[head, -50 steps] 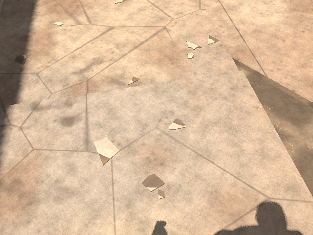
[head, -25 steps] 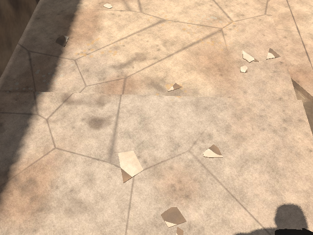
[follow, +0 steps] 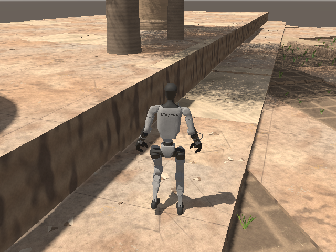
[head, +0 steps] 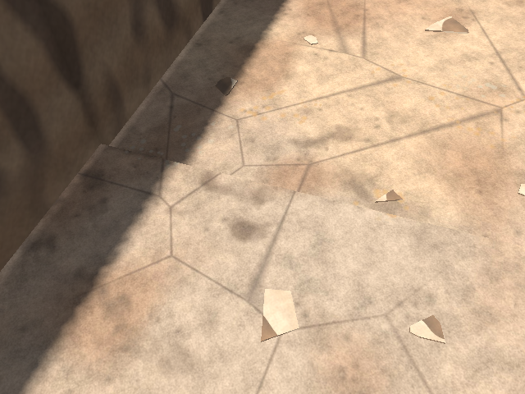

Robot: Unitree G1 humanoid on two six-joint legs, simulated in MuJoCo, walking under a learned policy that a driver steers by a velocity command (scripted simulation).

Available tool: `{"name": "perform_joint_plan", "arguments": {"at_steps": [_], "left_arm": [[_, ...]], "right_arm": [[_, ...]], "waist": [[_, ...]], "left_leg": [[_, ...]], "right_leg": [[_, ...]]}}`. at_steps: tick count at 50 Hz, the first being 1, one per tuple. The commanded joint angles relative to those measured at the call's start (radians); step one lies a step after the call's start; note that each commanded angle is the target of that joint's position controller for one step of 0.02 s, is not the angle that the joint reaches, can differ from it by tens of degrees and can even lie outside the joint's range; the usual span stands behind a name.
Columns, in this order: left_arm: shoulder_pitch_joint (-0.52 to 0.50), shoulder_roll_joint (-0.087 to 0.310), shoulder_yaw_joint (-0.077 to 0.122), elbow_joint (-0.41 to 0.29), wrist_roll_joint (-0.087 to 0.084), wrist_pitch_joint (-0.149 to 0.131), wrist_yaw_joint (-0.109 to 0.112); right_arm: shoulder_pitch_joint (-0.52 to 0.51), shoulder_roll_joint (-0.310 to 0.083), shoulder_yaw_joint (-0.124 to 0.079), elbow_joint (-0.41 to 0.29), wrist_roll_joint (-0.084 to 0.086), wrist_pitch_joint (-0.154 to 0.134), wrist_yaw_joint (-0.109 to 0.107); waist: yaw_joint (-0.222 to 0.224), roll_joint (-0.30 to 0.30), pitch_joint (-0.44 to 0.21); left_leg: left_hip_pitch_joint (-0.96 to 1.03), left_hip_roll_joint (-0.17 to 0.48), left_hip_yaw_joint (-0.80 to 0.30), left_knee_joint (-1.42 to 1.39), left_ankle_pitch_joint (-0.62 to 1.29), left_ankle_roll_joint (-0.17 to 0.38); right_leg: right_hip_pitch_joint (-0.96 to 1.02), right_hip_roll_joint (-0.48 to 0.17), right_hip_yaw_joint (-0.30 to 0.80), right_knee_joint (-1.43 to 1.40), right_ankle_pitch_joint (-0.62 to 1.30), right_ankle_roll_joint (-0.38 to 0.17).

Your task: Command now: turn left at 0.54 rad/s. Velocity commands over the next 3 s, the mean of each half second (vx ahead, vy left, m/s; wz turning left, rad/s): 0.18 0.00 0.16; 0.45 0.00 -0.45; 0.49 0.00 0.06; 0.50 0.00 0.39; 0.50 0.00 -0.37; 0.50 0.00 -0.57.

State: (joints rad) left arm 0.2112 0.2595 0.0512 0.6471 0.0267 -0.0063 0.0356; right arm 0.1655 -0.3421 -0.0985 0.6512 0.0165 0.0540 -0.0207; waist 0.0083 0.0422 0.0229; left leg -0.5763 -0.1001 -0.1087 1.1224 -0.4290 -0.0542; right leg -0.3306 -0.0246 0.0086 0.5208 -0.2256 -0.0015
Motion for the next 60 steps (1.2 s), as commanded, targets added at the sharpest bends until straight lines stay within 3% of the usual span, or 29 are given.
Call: {"name": "perform_joint_plan", "arguments": {"at_steps": [1,3,7,9,11,12,13,14,15,16,18,21,26,31,33,35,36,37,38,39,40,41,42,46,49,52,57,59,60], "left_arm": [[-0.058,0.131,0.034,-0.080,-0.005,-0.006,0.012],[-0.010,0.144,0.041,-0.060,-0.004,0.002,0.014],[-0.022,0.182,0.055,-0.046,-0.020,0.010,0.001],[-0.002,0.187,0.056,-0.030,-0.034,0.012,-0.008],[-0.005,0.182,0.050,-0.012,-0.054,0.013,-0.016],[0.012,0.156,0.040,0.003,-0.052,0.008,-0.021],[-0.005,0.102,0.021,0.000,-0.034,-0.004,-0.030],[-0.031,0.022,-0.003,-0.048,-0.005,-0.026,-0.045],[-0.150,0.124,0.024,-0.086,-0.038,-0.041,-0.036],[-0.161,0.178,0.046,-0.085,-0.065,-0.046,-0.033],[-0.095,0.166,0.051,-0.040,-0.053,-0.047,-0.037],[-0.059,0.114,0.041,-0.006,-0.047,-0.057,-0.051],[-0.137,0.067,0.016,-0.031,-0.051,-0.051,-0.072],[-0.201,0.078,0.008,-0.081,-0.050,-0.049,-0.099],[-0.171,0.103,0.018,-0.092,-0.048,-0.048,-0.103],[0.061,0.175,0.063,-0.041,-0.050,-0.042,-0.092],[0.227,0.241,0.093,-0.008,-0.059,-0.034,-0.077],[0.256,0.362,0.111,-0.003,-0.064,-0.037,-0.070],[0.280,0.271,0.082,-0.027,-0.059,-0.048,-0.070],[0.235,0.228,0.066,-0.020,-0.043,-0.056,-0.070],[0.176,0.216,0.061,-0.028,-0.043,-0.061,-0.067],[0.107,0.195,0.054,-0.039,-0.038,-0.061,-0.065],[0.060,0.172,0.045,-0.058,-0.023,-0.063,-0.062],[0.027,0.170,0.044,-0.053,-0.034,-0.072,-0.047],[0.064,0.186,0.048,-0.029,-0.040,-0.067,-0.032],[0.114,0.189,0.048,0.003,-0.048,-0.063,-0.026],[0.178,0.190,0.047,0.051,-0.044,-0.052,-0.028],[0.175,0.198,0.051,0.061,-0.041,-0.043,-0.029],[0.158,0.195,0.048,0.060,-0.041,-0.039,-0.028]], "right_arm": [[0.016,-0.049,-0.017,-0.059,0.007,0.006,-0.004],[-0.033,-0.020,-0.004,-0.084,0.004,0.002,-0.002],[-0.044,0.000,0.015,-0.093,-0.004,-0.003,0.011],[-0.029,-0.005,0.018,-0.082,-0.001,-0.001,0.019],[0.043,0.005,0.019,-0.044,0.000,-0.008,0.029],[0.083,-0.002,0.018,-0.023,0.001,-0.014,0.030],[0.162,-0.029,0.012,-0.003,0.000,-0.021,0.024],[0.225,-0.141,-0.012,0.006,-0.010,-0.023,0.016],[0.252,-0.187,-0.028,0.009,-0.027,-0.045,0.023],[0.206,-0.135,-0.012,0.009,-0.034,-0.069,0.020],[0.140,-0.064,0.012,0.014,-0.017,-0.102,0.010],[0.135,-0.031,0.020,0.026,-0.028,-0.122,0.002],[0.160,-0.069,0.005,0.052,-0.022,-0.134,0.005],[0.200,-0.111,-0.013,0.097,0.003,-0.128,0.010],[0.189,-0.136,-0.021,0.102,0.006,-0.119,0.010],[0.181,-0.140,-0.018,0.098,0.002,-0.106,0.002],[0.199,-0.110,-0.002,0.082,-0.014,-0.111,-0.005],[0.285,0.030,0.047,0.018,-0.040,-0.133,0.006],[0.197,-0.043,0.036,0.030,-0.013,-0.168,0.018],[0.102,-0.098,0.020,-0.005,0.026,-0.185,0.028],[0.066,-0.086,0.030,-0.017,0.019,-0.198,0.025],[0.051,-0.080,0.028,-0.017,-0.008,-0.202,0.018],[0.071,-0.082,0.022,-0.013,-0.018,-0.194,0.016],[0.089,-0.053,0.027,-0.003,-0.036,-0.152,0.012],[-0.041,-0.021,0.041,-0.034,-0.038,-0.153,0.013],[-0.137,0.004,0.054,-0.043,-0.026,-0.166,0.029],[-0.189,-0.039,0.040,-0.061,-0.010,-0.179,0.053],[-0.156,-0.053,0.034,-0.059,-0.006,-0.179,0.055],[-0.082,-0.072,0.021,-0.040,-0.008,-0.180,0.053]], "waist": [[-0.009,-0.185,-0.061],[0.023,-0.209,-0.084],[0.031,-0.247,-0.122],[0.038,-0.247,-0.128],[-0.004,-0.221,-0.089],[-0.023,-0.196,-0.078],[-0.052,-0.112,-0.102],[-0.047,0.162,-0.125],[-0.134,0.182,-0.022],[-0.106,0.144,0.069],[-0.059,0.153,0.093],[-0.041,0.087,0.060],[-0.076,0.059,0.061],[-0.091,0.036,0.105],[-0.058,0.050,0.071],[0.072,0.041,-0.092],[0.144,-0.022,-0.193],[0.059,-0.339,-0.318],[0.120,-0.231,-0.426],[0.124,-0.188,-0.268],[0.091,-0.098,-0.182],[0.049,-0.048,-0.117],[0.007,-0.073,-0.097],[-0.033,-0.087,-0.036],[0.010,-0.089,0.007],[0.060,-0.109,0.000],[0.080,-0.134,0.010],[0.058,-0.156,0.008],[0.013,-0.151,-0.033]], "left_leg": [[-0.076,0.052,0.045,0.085,0.048,-0.045],[-0.056,0.062,0.053,-0.031,0.027,-0.054],[0.128,0.086,0.098,-0.288,-0.029,-0.031],[0.215,0.079,0.133,-0.429,0.004,-0.003],[0.391,0.055,0.176,-0.664,0.143,0.056],[0.506,0.051,0.167,-0.734,0.143,0.087],[0.663,0.153,0.022,-0.747,0.109,0.124],[0.753,0.381,-0.288,-0.782,0.027,0.235],[0.609,0.485,-0.502,-0.923,-0.165,0.379],[0.576,0.470,-0.471,-0.964,-0.265,0.371],[0.576,0.395,-0.317,-0.981,-0.178,0.296],[0.558,0.339,-0.112,-1.001,0.121,0.247],[0.518,0.331,0.081,-1.003,0.311,0.226],[0.587,0.389,0.142,-0.982,0.358,0.209],[0.622,0.389,0.180,-0.883,0.639,0.188],[0.562,0.331,0.269,-0.542,1.002,0.136],[0.340,0.294,0.275,-0.268,0.845,0.092],[-0.071,0.097,0.226,0.142,0.003,0.017],[-0.157,0.074,-0.003,0.268,-0.123,0.030],[-0.247,0.120,-0.004,0.281,-0.040,0.052],[-0.228,0.166,0.006,0.214,0.039,0.070],[-0.182,0.197,0.011,0.125,0.093,0.071],[-0.109,0.220,0.002,0.078,0.132,0.072],[-0.052,0.213,0.036,-0.063,0.212,0.015],[-0.046,0.184,0.045,-0.305,0.411,-0.014],[0.052,0.142,0.069,-0.495,0.571,-0.018],[0.014,0.140,0.061,-0.607,0.487,0.047],[0.044,0.125,0.090,-0.626,0.377,0.091],[0.148,0.094,0.123,-0.659,0.361,0.123]], "right_leg": [[0.150,-0.198,0.150,-0.181,0.297,-0.177],[0.220,-0.212,0.142,-0.166,0.348,-0.201],[0.213,-0.244,0.127,-0.145,0.402,-0.224],[0.183,-0.245,0.141,-0.178,0.144,-0.221],[0.059,-0.220,0.136,-0.190,-0.134,-0.191],[-0.022,-0.189,0.110,-0.167,-0.203,-0.147],[-0.153,-0.135,0.051,-0.029,-0.254,-0.081],[-0.372,0.000,-0.123,0.265,-0.336,0.015],[-0.504,-0.001,-0.027,0.420,-0.395,0.024],[-0.562,-0.042,0.021,0.517,-0.315,0.013],[-0.588,-0.068,0.044,0.546,-0.147,0.004],[-0.525,-0.065,0.046,0.529,0.058,0.021],[-0.403,-0.051,0.017,0.271,0.207,0.036],[-0.359,-0.045,-0.026,0.123,0.151,-0.036],[-0.268,-0.002,-0.074,0.099,0.070,-0.079],[0.083,0.097,-0.134,0.067,0.071,-0.132],[0.392,0.044,-0.002,0.078,0.077,-0.177],[0.700,-0.248,0.611,-0.070,-0.225,-0.368],[0.738,-0.304,0.852,-0.235,-0.336,-0.381],[0.644,-0.286,0.713,-0.251,-0.267,-0.330],[0.503,-0.247,0.597,-0.243,-0.169,-0.305],[0.361,-0.212,0.506,-0.247,-0.058,-0.289],[0.262,-0.176,0.443,-0.270,0.012,-0.282],[0.076,-0.126,0.324,-0.332,0.146,-0.299],[0.034,-0.077,0.258,-0.327,0.148,-0.261],[0.035,-0.068,0.226,-0.310,0.119,-0.227],[0.246,-0.164,0.292,-0.221,0.172,-0.211],[0.319,-0.186,0.287,-0.172,0.340,-0.193],[0.334,-0.156,0.247,-0.079,0.533,-0.174]]}}
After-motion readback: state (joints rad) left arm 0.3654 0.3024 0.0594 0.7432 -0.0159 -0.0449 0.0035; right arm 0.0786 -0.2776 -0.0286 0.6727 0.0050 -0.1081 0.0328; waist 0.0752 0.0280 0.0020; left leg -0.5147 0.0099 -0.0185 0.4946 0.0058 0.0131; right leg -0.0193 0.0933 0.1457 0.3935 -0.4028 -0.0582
